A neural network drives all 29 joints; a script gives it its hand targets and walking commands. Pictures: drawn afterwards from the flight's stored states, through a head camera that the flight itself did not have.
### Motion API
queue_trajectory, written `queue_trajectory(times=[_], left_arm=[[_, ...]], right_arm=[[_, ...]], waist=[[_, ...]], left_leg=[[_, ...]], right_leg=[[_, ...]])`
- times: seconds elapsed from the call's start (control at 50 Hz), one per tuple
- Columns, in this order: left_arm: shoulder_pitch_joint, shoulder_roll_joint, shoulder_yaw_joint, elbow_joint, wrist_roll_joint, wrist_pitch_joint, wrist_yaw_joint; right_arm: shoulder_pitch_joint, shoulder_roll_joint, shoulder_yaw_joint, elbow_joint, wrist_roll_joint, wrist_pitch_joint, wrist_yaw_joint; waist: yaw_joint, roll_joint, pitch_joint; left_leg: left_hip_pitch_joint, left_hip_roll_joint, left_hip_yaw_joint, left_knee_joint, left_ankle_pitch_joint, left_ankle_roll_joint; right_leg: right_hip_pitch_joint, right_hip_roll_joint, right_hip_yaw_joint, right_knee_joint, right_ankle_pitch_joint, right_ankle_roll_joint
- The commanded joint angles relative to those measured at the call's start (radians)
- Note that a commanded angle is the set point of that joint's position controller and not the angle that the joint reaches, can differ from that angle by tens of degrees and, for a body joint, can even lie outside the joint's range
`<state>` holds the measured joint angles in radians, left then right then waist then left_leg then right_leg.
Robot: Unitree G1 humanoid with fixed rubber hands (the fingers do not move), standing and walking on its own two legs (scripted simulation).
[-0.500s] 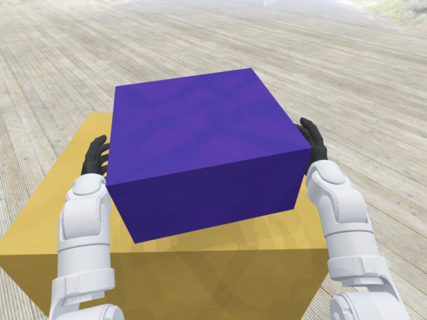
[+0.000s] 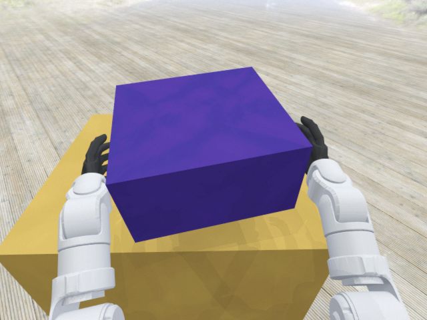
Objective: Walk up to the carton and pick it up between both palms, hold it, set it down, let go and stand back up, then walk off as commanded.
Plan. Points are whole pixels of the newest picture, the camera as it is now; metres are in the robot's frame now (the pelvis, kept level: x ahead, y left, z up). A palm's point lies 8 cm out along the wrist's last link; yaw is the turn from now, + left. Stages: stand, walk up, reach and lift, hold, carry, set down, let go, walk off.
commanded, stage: hold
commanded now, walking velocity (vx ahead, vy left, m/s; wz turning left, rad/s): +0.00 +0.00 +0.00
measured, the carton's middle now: (200, 143) +0.42 +0.01 +0.18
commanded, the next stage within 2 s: none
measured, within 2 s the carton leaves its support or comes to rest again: neither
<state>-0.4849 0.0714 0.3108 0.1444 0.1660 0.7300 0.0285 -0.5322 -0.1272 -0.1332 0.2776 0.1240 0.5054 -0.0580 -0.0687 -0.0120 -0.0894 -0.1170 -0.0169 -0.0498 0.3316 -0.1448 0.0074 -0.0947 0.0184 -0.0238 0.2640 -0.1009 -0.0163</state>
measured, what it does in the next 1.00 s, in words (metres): stands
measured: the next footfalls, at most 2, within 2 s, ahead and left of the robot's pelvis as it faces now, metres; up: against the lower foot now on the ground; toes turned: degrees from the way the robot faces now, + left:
none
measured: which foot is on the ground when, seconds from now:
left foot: down 0.00-1.00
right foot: down 0.00-1.00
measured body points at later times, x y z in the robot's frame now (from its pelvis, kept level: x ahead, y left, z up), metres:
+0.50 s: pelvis +0.00 +0.00 +0.00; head -0.06 +0.01 +0.45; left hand +0.36 +0.20 +0.17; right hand +0.35 -0.19 +0.20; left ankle +0.03 +0.11 -0.75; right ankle +0.03 -0.11 -0.75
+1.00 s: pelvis +0.00 +0.00 +0.00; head -0.06 +0.02 +0.45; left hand +0.36 +0.20 +0.17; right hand +0.35 -0.19 +0.19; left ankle +0.03 +0.11 -0.75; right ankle +0.03 -0.11 -0.75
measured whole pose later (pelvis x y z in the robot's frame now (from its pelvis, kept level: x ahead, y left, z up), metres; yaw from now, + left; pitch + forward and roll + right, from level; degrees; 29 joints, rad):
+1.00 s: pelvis +0.00 +0.00 +0.00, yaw +0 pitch -4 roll -1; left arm -0.50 0.07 0.31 0.16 0.17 0.73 0.03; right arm -0.55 -0.13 -0.14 0.31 0.12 0.49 -0.05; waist -0.07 -0.02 -0.08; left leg -0.11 -0.02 -0.05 0.33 -0.14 0.01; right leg -0.09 0.01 -0.02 0.26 -0.10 -0.01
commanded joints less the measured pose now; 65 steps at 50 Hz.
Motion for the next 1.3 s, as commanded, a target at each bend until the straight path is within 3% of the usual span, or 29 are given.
queue_trajectory(times=[0.0, 0.04, 0.08, 0.14, 0.18, 0.24, 0.26, 0.28, 0.32, 0.38, 0.4, 0.48, 0.5, 0.58, 0.62, 0.72, 0.76, 0.84, 0.92, 0.96, 1.02, 1.06, 1.12, 1.14, 1.2, 1.22, 1.24, 1.26, 1.28], left_arm=[[-0.887, -0.465, -0.469, -0.331, -0.230, -0.140, -0.228], [-0.860, -0.441, -0.442, -0.282, -0.213, -0.130, -0.239], [-0.874, -0.459, -0.470, -0.295, -0.229, -0.134, -0.240], [-0.928, -0.470, -0.485, -0.336, -0.243, -0.157, -0.229], [-0.904, -0.461, -0.465, -0.277, -0.235, -0.145, -0.229], [-0.897, -0.472, -0.478, -0.302, -0.242, -0.154, -0.228], [-0.915, -0.466, -0.470, -0.312, -0.232, -0.156, -0.226], [-0.865, -0.472, -0.452, -0.272, -0.214, -0.144, -0.230], [-0.877, -0.488, -0.490, -0.319, -0.245, -0.154, -0.226], [-0.892, -0.463, -0.454, -0.289, -0.221, -0.152, -0.226], [-0.890, -0.478, -0.463, -0.271, -0.227, -0.145, -0.229], [-0.880, -0.481, -0.484, -0.360, -0.246, -0.155, -0.224], [-0.917, -0.471, -0.469, -0.342, -0.238, -0.160, -0.220], [-0.912, -0.471, -0.466, -0.280, -0.226, -0.142, -0.232], [-0.906, -0.476, -0.467, -0.278, -0.227, -0.144, -0.231], [-0.917, -0.494, -0.494, -0.315, -0.238, -0.145, -0.218], [-0.894, -0.475, -0.473, -0.288, -0.227, -0.146, -0.225], [-0.911, -0.483, -0.468, -0.304, -0.225, -0.146, -0.226], [-0.868, -0.472, -0.461, -0.302, -0.226, -0.143, -0.226], [-0.894, -0.482, -0.490, -0.339, -0.237, -0.152, -0.222], [-0.868, -0.472, -0.464, -0.297, -0.220, -0.139, -0.223], [-0.878, -0.470, -0.475, -0.323, -0.230, -0.139, -0.229], [-0.873, -0.482, -0.485, -0.332, -0.236, -0.143, -0.221], [-0.865, -0.483, -0.505, -0.376, -0.248, -0.144, -0.221], [-0.834, -0.473, -0.482, -0.330, -0.230, -0.126, -0.227], [-0.830, -0.467, -0.468, -0.310, -0.215, -0.128, -0.232], [-0.855, -0.475, -0.481, -0.380, -0.226, -0.135, -0.228], [-0.838, -0.472, -0.484, -0.362, -0.230, -0.134, -0.225], [-0.856, -0.481, -0.508, -0.386, -0.244, -0.136, -0.223]], right_arm=[[-0.812, 0.489, 0.401, -0.259, 0.148, -0.074, 0.192], [-0.823, 0.483, 0.392, -0.258, 0.139, -0.073, 0.191], [-0.827, 0.478, 0.384, -0.273, 0.136, -0.080, 0.192], [-0.875, 0.503, 0.408, -0.296, 0.145, -0.091, 0.194], [-0.856, 0.484, 0.386, -0.251, 0.138, -0.086, 0.194], [-0.864, 0.493, 0.400, -0.292, 0.143, -0.092, 0.192], [-0.837, 0.488, 0.383, -0.241, 0.132, -0.088, 0.194], [-0.848, 0.473, 0.388, -0.261, 0.138, -0.091, 0.195], [-0.852, 0.484, 0.407, -0.303, 0.143, -0.099, 0.193], [-0.864, 0.487, 0.401, -0.275, 0.141, -0.093, 0.196], [-0.874, 0.489, 0.392, -0.276, 0.144, -0.096, 0.194], [-0.836, 0.504, 0.425, -0.304, 0.163, -0.096, 0.191], [-0.839, 0.513, 0.428, -0.275, 0.164, -0.088, 0.192], [-0.861, 0.486, 0.383, -0.254, 0.133, -0.090, 0.198], [-0.879, 0.483, 0.387, -0.275, 0.142, -0.097, 0.200], [-0.825, 0.477, 0.384, -0.230, 0.141, -0.089, 0.205], [-0.870, 0.486, 0.397, -0.277, 0.141, -0.100, 0.202], [-0.862, 0.475, 0.381, -0.256, 0.145, -0.099, 0.201], [-0.862, 0.474, 0.403, -0.278, 0.149, -0.095, 0.196], [-0.841, 0.474, 0.407, -0.271, 0.151, -0.099, 0.200], [-0.849, 0.471, 0.402, -0.269, 0.156, -0.095, 0.201], [-0.831, 0.478, 0.399, -0.268, 0.147, -0.093, 0.195], [-0.841, 0.471, 0.404, -0.287, 0.154, -0.093, 0.196], [-0.824, 0.473, 0.412, -0.314, 0.167, -0.095, 0.193], [-0.810, 0.444, 0.401, -0.283, 0.157, -0.087, 0.190], [-0.834, 0.461, 0.401, -0.299, 0.157, -0.090, 0.189], [-0.792, 0.479, 0.414, -0.300, 0.161, -0.087, 0.192], [-0.820, 0.467, 0.420, -0.327, 0.167, -0.091, 0.191], [-0.818, 0.462, 0.416, -0.322, 0.170, -0.091, 0.192]], waist=[[0.000, 0.046, -0.417], [0.001, 0.035, -0.403], [-0.023, 0.040, -0.410], [-0.006, 0.059, -0.472], [-0.007, 0.055, -0.437], [-0.008, 0.046, -0.460], [-0.018, 0.062, -0.448], [-0.006, 0.034, -0.428], [-0.017, 0.044, -0.491], [0.007, 0.037, -0.458], [-0.004, 0.040, -0.447], [-0.002, 0.040, -0.512], [0.008, 0.053, -0.461], [-0.012, 0.044, -0.436], [-0.002, 0.037, -0.431], [-0.027, 0.079, -0.437], [-0.003, 0.036, -0.451], [-0.002, 0.060, -0.446], [-0.003, 0.024, -0.441], [-0.013, 0.054, -0.469], [0.005, 0.054, -0.437], [-0.013, 0.040, -0.445], [0.000, 0.037, -0.457], [-0.012, 0.053, -0.480], [-0.022, 0.053, -0.437], [-0.003, 0.040, -0.428], [-0.012, 0.053, -0.457], [-0.002, 0.041, -0.468], [-0.016, 0.066, -0.454]], left_leg=[[-0.038, -0.036, 0.032, -0.075, 0.147, -0.043], [-0.062, -0.042, 0.041, -0.078, 0.121, -0.032], [-0.053, -0.040, 0.035, -0.077, 0.116, -0.040], [-0.037, -0.040, 0.032, -0.067, 0.144, -0.042], [-0.054, -0.039, 0.034, -0.071, 0.106, -0.038], [-0.035, -0.036, 0.032, -0.069, 0.146, -0.041], [-0.030, -0.033, 0.030, -0.074, 0.127, -0.043], [-0.035, -0.031, 0.033, -0.082, 0.130, -0.038], [-0.022, -0.034, 0.031, -0.067, 0.171, -0.046], [-0.040, -0.040, 0.034, -0.078, 0.117, -0.037], [-0.038, -0.036, 0.034, -0.076, 0.113, -0.033], [-0.009, -0.040, 0.034, -0.053, 0.212, -0.044], [-0.025, -0.042, 0.034, -0.061, 0.173, -0.042], [-0.052, -0.037, 0.037, -0.082, 0.077, -0.037], [-0.047, -0.032, 0.035, -0.081, 0.098, -0.036], [-0.011, -0.029, 0.027, -0.067, 0.151, -0.060], [-0.027, -0.031, 0.036, -0.082, 0.116, -0.038], [-0.028, -0.028, 0.034, -0.082, 0.131, -0.045], [-0.027, -0.035, 0.032, -0.073, 0.150, -0.045], [0.000, -0.029, 0.032, -0.068, 0.159, -0.055], [-0.012, -0.035, 0.038, -0.072, 0.156, -0.045], [-0.018, -0.035, 0.035, -0.065, 0.160, -0.047], [0.001, -0.029, 0.033, -0.067, 0.188, -0.050], [0.014, -0.032, 0.033, -0.052, 0.226, -0.055], [0.012, -0.032, 0.033, -0.057, 0.205, -0.053], [-0.013, -0.031, 0.038, -0.067, 0.181, -0.046], [0.006, -0.033, 0.033, -0.062, 0.217, -0.053], [0.006, -0.034, 0.034, -0.053, 0.224, -0.050], [0.021, -0.033, 0.026, -0.049, 0.245, -0.061]], right_leg=[[0.263, 0.017, 0.031, 0.004, 0.122, -0.030], [0.275, 0.015, 0.034, -0.003, 0.099, -0.030], [0.268, 0.014, 0.028, 0.002, 0.106, -0.031], [0.272, 0.018, 0.031, 0.009, 0.128, -0.030], [0.265, 0.009, 0.037, 0.002, 0.089, -0.030], [0.287, 0.009, 0.033, 0.006, 0.142, -0.029], [0.267, 0.008, 0.033, 0.006, 0.110, -0.032], [0.278, 0.013, 0.035, 0.000, 0.111, -0.031], [0.298, 0.015, 0.032, 0.009, 0.158, -0.030], [0.273, 0.014, 0.028, 0.001, 0.094, -0.029], [0.266, 0.010, 0.032, 0.002, 0.096, -0.028], [0.310, 0.013, 0.032, 0.012, 0.199, -0.021], [0.279, 0.015, 0.034, 0.007, 0.149, -0.028], [0.272, 0.012, 0.030, 0.000, 0.070, -0.033], [0.273, 0.011, 0.032, 0.000, 0.090, -0.033], [0.240, 0.021, 0.024, 0.007, 0.108, -0.040], [0.267, 0.011, 0.035, -0.004, 0.102, -0.032], [0.266, 0.011, 0.034, 0.004, 0.109, -0.037], [0.292, 0.020, 0.030, -0.003, 0.130, -0.030], [0.270, 0.019, 0.032, -0.003, 0.128, -0.036], [0.262, 0.020, 0.028, -0.004, 0.119, -0.033], [0.272, 0.019, 0.029, 0.000, 0.141, -0.030], [0.277, 0.019, 0.030, -0.001, 0.152, -0.034], [0.279, 0.020, 0.029, 0.010, 0.195, -0.031], [0.262, 0.022, 0.031, -0.003, 0.161, -0.033], [0.281, 0.019, 0.035, -0.006, 0.145, -0.035], [0.291, 0.023, 0.027, 0.006, 0.173, -0.031], [0.287, 0.024, 0.031, 0.007, 0.186, -0.029], [0.261, 0.028, 0.027, 0.007, 0.187, -0.031]])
